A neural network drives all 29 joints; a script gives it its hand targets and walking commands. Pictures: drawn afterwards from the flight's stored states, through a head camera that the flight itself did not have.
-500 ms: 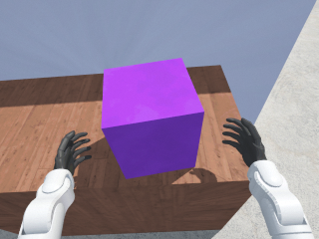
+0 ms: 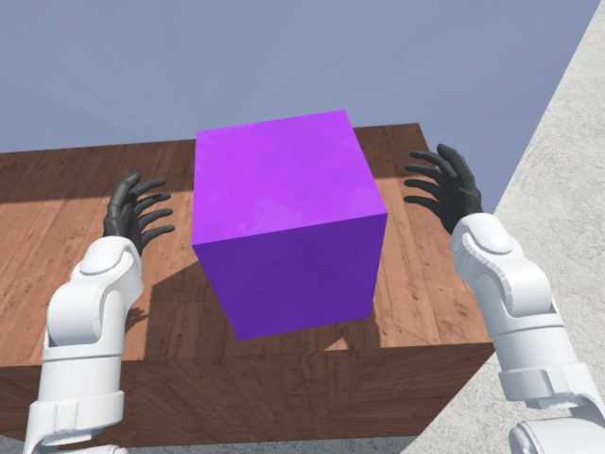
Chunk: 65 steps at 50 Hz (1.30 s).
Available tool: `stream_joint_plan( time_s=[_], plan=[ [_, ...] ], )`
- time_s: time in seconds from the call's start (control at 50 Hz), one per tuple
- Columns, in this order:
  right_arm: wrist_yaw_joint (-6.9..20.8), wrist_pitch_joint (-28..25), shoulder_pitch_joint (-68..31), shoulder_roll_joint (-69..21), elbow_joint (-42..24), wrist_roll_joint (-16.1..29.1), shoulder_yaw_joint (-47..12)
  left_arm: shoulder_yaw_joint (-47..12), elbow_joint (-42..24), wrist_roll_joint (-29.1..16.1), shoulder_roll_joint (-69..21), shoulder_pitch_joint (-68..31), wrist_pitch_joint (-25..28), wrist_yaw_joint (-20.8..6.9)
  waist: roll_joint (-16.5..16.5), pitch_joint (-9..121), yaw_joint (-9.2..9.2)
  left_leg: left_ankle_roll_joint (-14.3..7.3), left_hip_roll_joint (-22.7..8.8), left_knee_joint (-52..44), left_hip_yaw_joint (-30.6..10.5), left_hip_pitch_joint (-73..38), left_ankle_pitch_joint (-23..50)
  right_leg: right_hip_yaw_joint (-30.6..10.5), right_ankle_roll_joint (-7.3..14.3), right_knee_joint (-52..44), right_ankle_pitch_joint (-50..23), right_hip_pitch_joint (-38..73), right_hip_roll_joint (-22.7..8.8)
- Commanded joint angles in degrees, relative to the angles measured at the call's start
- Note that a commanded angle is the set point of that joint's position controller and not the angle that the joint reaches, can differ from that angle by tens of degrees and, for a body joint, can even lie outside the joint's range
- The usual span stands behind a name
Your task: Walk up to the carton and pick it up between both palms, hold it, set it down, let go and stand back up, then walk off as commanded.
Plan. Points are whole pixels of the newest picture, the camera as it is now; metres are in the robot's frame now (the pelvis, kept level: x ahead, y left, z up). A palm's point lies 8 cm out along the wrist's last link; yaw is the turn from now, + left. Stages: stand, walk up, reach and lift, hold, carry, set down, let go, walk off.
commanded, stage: reach and lift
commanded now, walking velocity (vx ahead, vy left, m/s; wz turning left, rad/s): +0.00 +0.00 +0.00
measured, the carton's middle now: (289, 230) +0.42 +0.04 +0.05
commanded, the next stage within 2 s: none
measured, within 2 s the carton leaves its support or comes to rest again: neither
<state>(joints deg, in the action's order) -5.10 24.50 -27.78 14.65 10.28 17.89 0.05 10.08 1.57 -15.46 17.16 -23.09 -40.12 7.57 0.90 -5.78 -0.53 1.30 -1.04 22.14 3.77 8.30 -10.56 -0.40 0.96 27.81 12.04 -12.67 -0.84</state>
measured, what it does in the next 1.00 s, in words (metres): stands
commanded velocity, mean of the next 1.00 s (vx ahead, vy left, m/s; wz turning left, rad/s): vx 0.00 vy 0.00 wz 0.00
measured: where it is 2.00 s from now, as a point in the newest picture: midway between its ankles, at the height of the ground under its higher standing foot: outside the picture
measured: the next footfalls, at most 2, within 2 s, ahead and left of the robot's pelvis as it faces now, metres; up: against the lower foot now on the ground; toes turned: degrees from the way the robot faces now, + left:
none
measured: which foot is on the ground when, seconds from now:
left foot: down 0.00-1.00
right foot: down 0.00-1.00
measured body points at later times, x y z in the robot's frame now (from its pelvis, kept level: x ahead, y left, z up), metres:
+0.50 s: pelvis +0.01 +0.00 +0.00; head +0.06 -0.02 +0.45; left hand +0.43 +0.21 +0.16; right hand +0.46 -0.16 +0.16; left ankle +0.02 +0.14 -0.74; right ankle +0.04 -0.11 -0.74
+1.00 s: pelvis +0.02 +0.00 +0.00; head +0.08 -0.01 +0.45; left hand +0.47 +0.22 +0.14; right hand +0.48 -0.16 +0.14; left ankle +0.02 +0.14 -0.74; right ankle +0.04 -0.11 -0.74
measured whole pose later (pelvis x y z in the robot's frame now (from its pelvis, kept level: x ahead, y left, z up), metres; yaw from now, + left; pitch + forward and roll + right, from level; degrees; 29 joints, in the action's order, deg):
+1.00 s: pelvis +0.02 +0.00 +0.00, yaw +0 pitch +6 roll +2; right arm -6.4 18.6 -52.2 16.3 40.5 21.3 -4.1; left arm 9.4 39.6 -12.1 17.2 -50.0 -24.7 7.6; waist 0.3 -0.6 -0.6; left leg 1.3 -1.2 22.1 3.8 17.4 -10.7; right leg -0.4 1.0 27.5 12.0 -21.7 -0.7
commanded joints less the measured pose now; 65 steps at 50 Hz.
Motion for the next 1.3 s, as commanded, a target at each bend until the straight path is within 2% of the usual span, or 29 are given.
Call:
stream_joint_plan(
  time_s=[0.0,0.16,0.46,0.64,0.76,0.84,0.94,1.0,1.08,1.16,1.22,1.28],
  plan=[
    [-1.1,-2.9,-31.1,13.5,-5.4,3.2,3.0,4.0,-1.7,0.6,12.1,-32.1,3.8,-0.2,-2.8,31.6,-6.86,-0.4,0.4,-3.5,-0.5,1.0,11.1,-2.2,-0.8,-8.6,-11.0,10.4,3.7],
    [-0.9,-3.1,-41.3,13.3,2.3,2.9,3.0,3.1,5.3,1.1,14.8,-42.8,5.7,1.0,-2.7,37.4,-7.18,-0.3,0.1,-2.4,-0.6,2.8,11.2,-2.1,-1.2,-7.6,-12.5,10.6,3.8],
    [-2.2,-4.2,-54.3,16.0,9.0,5.8,1.1,3.7,11.4,1.8,17.7,-54.6,6.5,1.4,-2.3,53.0,-7.48,1.3,0.6,2.6,-0.8,0.9,24.5,-1.3,-1.6,-5.1,-27.9,12.5,4.9],
    [-2.3,-4.4,-61.1,16.0,14.3,6.8,-0.6,3.6,18.0,2.2,18.7,-61.9,8.2,1.5,-2.8,56.6,-8.11,1.6,0.7,3.5,-0.7,2.1,25.1,-1.1,-1.9,-4.6,-30.1,12.3,4.8],
    [-2.4,-5.8,-60.2,13.8,20.4,6.4,-2.0,2.9,25.3,3.3,16.8,-61.5,11.3,1.2,-3.2,56.8,-8.22,1.9,1.1,4.0,-0.7,3.0,25.8,-0.8,-1.8,-4.5,-31.4,12.5,4.8],
    [-2.4,-7.9,-57.8,11.9,23.5,6.0,-3.0,2.4,29.8,4.1,15.1,-59.1,14.8,0.4,-3.4,54.6,-8.45,1.8,1.5,4.0,-0.5,3.5,25.4,-0.4,-1.8,-4.7,-31.0,12.4,4.8],
    [-2.1,-11.1,-57.0,9.3,23.8,4.7,-3.2,1.3,33.0,3.9,12.8,-58.4,20.2,-0.2,-2.4,55.4,-8.66,1.7,1.6,4.3,-0.6,3.8,25.0,-0.1,-1.5,-4.7,-28.7,10.4,4.7],
    [-1.8,-13.4,-56.9,8.2,23.6,3.6,-3.4,0.9,36.1,3.8,11.6,-58.1,23.9,-0.5,-1.9,56.6,-9.38,1.7,1.6,4.8,-0.4,3.8,25.5,0.1,-1.2,-4.7,-27.6,8.7,4.7],
    [-1.4,-17.1,-56.6,6.8,23.9,2.2,-4.1,0.4,41.4,3.4,9.9,-57.3,29.6,-1.0,-2.4,59.3,-10.21,1.5,1.5,5.9,-0.1,4.7,26.7,0.2,-1.0,-4.1,-28.0,7.2,4.6],
    [-0.9,-21.1,-55.7,5.5,27.1,1.5,-5.1,-0.6,47.8,3.1,8.6,-56.5,36.4,-1.8,-3.7,60.4,-10.13,1.3,1.2,6.7,-0.1,6.5,26.7,0.3,-0.9,-3.3,-27.8,5.5,4.3],
    [-0.3,-24.1,-54.5,5.1,30.5,1.5,-5.5,-1.9,52.1,2.5,7.2,-55.6,41.5,-2.3,-3.2,61.7,-10.08,1.7,1.0,7.6,0.0,7.3,27.7,0.6,-0.7,-2.4,-27.8,3.3,4.1],
    [0.5,-27.0,-53.7,4.8,31.7,2.1,-6.8,-2.4,52.8,1.8,6.5,-55.1,45.9,-2.7,-2.9,65.6,-10.68,2.1,0.7,9.1,0.2,7.3,30.7,0.7,-0.7,-1.2,-29.5,1.6,4.0]
  ],
)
